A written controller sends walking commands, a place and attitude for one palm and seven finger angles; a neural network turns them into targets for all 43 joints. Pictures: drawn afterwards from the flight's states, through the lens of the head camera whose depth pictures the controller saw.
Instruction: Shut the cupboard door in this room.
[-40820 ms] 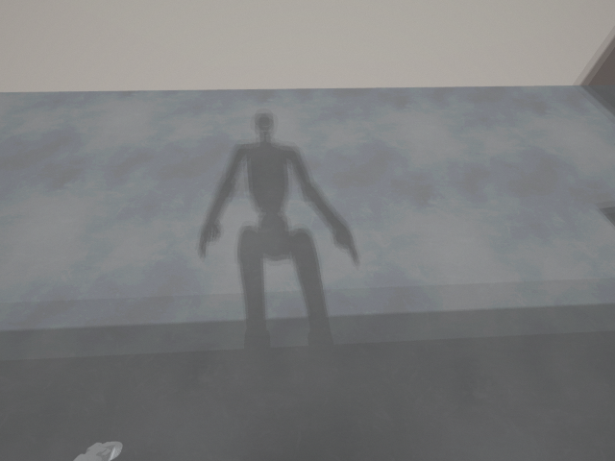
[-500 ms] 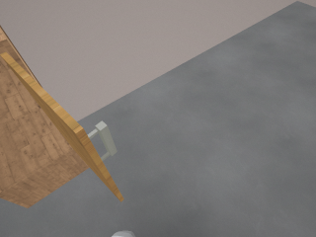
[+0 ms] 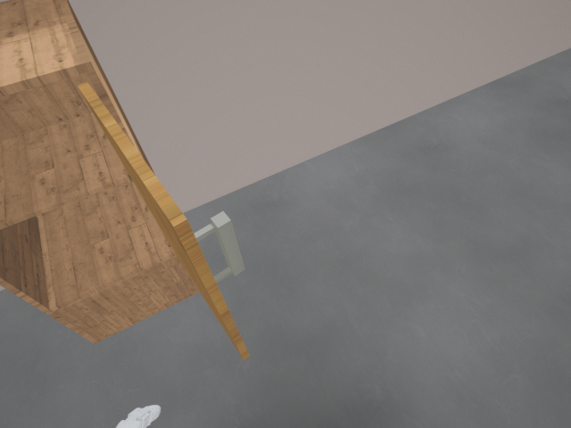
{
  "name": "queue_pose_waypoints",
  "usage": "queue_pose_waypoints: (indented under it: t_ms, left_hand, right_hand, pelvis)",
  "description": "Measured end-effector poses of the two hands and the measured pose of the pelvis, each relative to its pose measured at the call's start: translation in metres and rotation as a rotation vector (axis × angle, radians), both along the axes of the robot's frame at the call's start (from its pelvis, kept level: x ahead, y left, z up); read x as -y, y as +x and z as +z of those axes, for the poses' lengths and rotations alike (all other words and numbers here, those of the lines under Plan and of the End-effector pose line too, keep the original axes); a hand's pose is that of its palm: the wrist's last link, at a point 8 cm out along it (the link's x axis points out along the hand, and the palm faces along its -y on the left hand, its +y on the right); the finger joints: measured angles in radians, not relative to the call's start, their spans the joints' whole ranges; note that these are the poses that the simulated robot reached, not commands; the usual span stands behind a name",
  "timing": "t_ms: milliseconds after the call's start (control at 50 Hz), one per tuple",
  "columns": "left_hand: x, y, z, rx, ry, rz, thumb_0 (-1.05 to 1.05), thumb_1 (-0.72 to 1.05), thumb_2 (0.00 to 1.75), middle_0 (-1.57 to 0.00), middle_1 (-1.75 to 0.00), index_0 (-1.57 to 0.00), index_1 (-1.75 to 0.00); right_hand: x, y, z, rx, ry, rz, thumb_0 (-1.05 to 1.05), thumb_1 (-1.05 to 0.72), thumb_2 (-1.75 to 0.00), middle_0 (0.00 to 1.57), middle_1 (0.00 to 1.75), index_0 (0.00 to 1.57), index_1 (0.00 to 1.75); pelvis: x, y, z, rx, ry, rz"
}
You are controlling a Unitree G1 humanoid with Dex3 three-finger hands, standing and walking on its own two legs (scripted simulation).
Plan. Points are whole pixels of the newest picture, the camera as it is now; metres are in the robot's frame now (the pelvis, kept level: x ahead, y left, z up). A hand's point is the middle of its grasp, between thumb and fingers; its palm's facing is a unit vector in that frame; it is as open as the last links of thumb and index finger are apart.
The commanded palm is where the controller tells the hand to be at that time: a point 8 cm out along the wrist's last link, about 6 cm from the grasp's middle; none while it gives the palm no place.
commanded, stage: turn or walk to find it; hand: left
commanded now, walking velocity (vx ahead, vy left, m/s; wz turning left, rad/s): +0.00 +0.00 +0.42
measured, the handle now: (218, 253) +0.38 +0.14 -0.03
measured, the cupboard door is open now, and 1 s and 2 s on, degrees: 98 98 98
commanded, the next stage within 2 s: stand and wait in 1.42 s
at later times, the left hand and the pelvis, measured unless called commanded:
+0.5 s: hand out of the picture -0.04 +0.23 -0.18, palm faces +0.30 -0.92 -0.26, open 7.4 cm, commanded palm none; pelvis +0.00 +0.02 +0.00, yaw +14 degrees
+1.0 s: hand out of the picture +0.01 +0.18 -0.14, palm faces +0.46 -0.85 -0.27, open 7.4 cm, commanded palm none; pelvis +0.02 -0.02 +0.01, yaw +28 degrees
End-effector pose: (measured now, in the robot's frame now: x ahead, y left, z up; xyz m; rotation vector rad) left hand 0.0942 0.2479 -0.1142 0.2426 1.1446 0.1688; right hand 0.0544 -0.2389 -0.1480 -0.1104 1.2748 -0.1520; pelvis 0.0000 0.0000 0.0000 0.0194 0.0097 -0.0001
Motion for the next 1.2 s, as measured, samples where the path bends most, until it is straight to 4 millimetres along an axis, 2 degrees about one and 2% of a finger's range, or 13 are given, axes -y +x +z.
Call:
queue_pose_waypoints:
  t_ms: [120, 240, 340, 440, 480, 560, 660, 800, 860, 960, 1040, 1120, 1200]
  left_hand:
    - [0.019, -0.028, 0.011, -0.018, 0.003, 0.074, 0.00, 0.91, 0.90, -0.20, -0.30, -0.20, -0.30]
    - [0.023, -0.063, 0.008, -0.068, -0.015, 0.161, 0.00, 0.91, 0.90, -0.20, -0.30, -0.20, -0.30]
    - [0.012, -0.102, -0.003, -0.129, -0.034, 0.245, 0.00, 0.91, 0.90, -0.21, -0.30, -0.20, -0.30]
    - [-0.012, -0.143, -0.026, -0.193, -0.060, 0.338, 0.00, 0.91, 0.90, -0.20, -0.30, -0.20, -0.30]
    - [-0.020, -0.153, -0.030, -0.223, -0.060, 0.362, 0.00, 0.91, 0.90, -0.20, -0.30, -0.20, -0.30]
    - [-0.030, -0.153, -0.023, -0.217, -0.062, 0.396, 0.01, 0.91, 0.90, -0.20, -0.30, -0.20, -0.30]
    - [-0.032, -0.130, -0.012, -0.127, -0.054, 0.409, 0.01, 0.91, 0.90, -0.20, -0.30, -0.20, -0.30]
    - [-0.014, -0.093, -0.002, -0.017, -0.018, 0.405, 0.00, 0.91, 0.90, -0.20, -0.30, -0.20, -0.30]
    - [0.000, -0.089, 0.001, 0.016, 0.001, 0.412, 0.00, 0.91, 0.90, -0.20, -0.30, -0.20, -0.30]
    - [0.021, -0.106, 0.008, -0.007, -0.009, 0.470, 0.00, 0.91, 0.90, -0.20, -0.30, -0.20, -0.30]
    - [0.030, -0.126, 0.005, -0.044, -0.031, 0.518, 0.00, 0.90, 0.90, -0.20, -0.30, -0.20, -0.30]
    - [0.033, -0.156, -0.003, -0.076, -0.059, 0.580, 0.00, 0.90, 0.90, -0.21, -0.30, -0.20, -0.30]
    - [0.028, -0.194, -0.020, -0.116, -0.089, 0.654, 0.00, 0.90, 0.90, -0.21, -0.30, -0.20, -0.30]
  right_hand:
    - [0.019, 0.002, 0.000, -0.059, 0.005, 0.046, 0.01, -0.90, -0.90, 0.20, 0.30, 0.20, 0.30]
    - [0.021, 0.018, 0.007, -0.086, -0.007, 0.122, 0.01, -0.91, -0.90, 0.20, 0.30, 0.20, 0.30]
    - [0.004, 0.051, 0.012, -0.057, -0.029, 0.212, 0.01, -0.91, -0.90, 0.20, 0.30, 0.20, 0.30]
    - [-0.028, 0.094, 0.016, 0.049, -0.062, 0.310, 0.01, -0.91, -0.90, 0.20, 0.30, 0.20, 0.30]
    - [-0.040, 0.105, 0.021, 0.088, -0.066, 0.334, 0.01, -0.91, -0.90, 0.20, 0.30, 0.20, 0.30]
    - [-0.055, 0.115, 0.033, 0.119, -0.071, 0.368, 0.01, -0.90, -0.90, 0.20, 0.30, 0.20, 0.30]
    - [-0.061, 0.117, 0.034, 0.103, -0.051, 0.400, 0.01, -0.90, -0.90, 0.20, 0.30, 0.20, 0.30]
    - [-0.042, 0.115, 0.011, 0.045, -0.004, 0.409, 0.01, -0.90, -0.90, 0.21, 0.30, 0.21, 0.30]
    - [-0.030, 0.117, -0.001, 0.015, 0.005, 0.418, 0.01, -0.90, -0.90, 0.21, 0.30, 0.21, 0.30]
    - [-0.019, 0.122, 0.001, -0.031, -0.006, 0.452, 0.01, -0.90, -0.90, 0.20, 0.30, 0.20, 0.30]
    - [-0.020, 0.126, 0.008, -0.050, -0.021, 0.492, 0.01, -0.91, -0.90, 0.20, 0.30, 0.20, 0.30]
    - [-0.035, 0.135, 0.013, -0.050, -0.043, 0.555, 0.01, -0.91, -0.90, 0.20, 0.30, 0.20, 0.30]
    - [-0.063, 0.148, 0.018, 0.000, -0.064, 0.628, 0.01, -0.91, -0.90, 0.20, 0.30, 0.20, 0.30]
  pelvis:
    - [0.013, 0.000, 0.008, 0.014, 0.022, 0.071]
    - [0.017, 0.003, 0.013, 0.009, 0.034, 0.137]
    - [0.009, 0.003, 0.010, 0.003, 0.025, 0.185]
    - [-0.011, 0.002, -0.003, 0.001, -0.005, 0.238]
    - [-0.016, 0.001, -0.004, 0.008, 0.000, 0.243]
    - [-0.020, 0.003, 0.005, 0.012, -0.020, 0.276]
    - [-0.017, 0.006, 0.011, 0.011, -0.024, 0.315]
    - [0.005, 0.017, 0.004, 0.008, -0.002, 0.376]
    - [0.014, 0.019, -0.001, 0.016, 0.000, 0.416]
    - [0.020, 0.020, 0.006, 0.020, 0.017, 0.465]
    - [0.020, 0.020, 0.010, 0.015, 0.025, 0.505]
    - [0.015, 0.017, 0.010, 0.012, 0.020, 0.545]
    - [0.003, 0.009, 0.003, 0.015, -0.001, 0.591]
